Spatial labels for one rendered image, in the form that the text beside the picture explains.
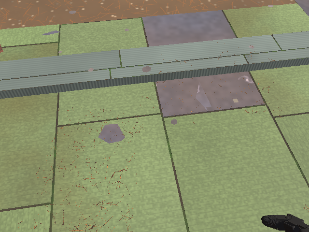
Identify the right robot hand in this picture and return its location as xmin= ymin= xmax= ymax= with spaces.
xmin=261 ymin=214 xmax=309 ymax=232

